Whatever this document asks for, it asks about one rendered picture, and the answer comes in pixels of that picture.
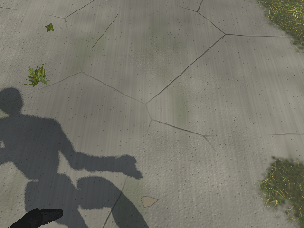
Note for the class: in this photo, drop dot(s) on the left robot hand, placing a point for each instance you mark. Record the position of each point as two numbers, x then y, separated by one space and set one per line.
35 218

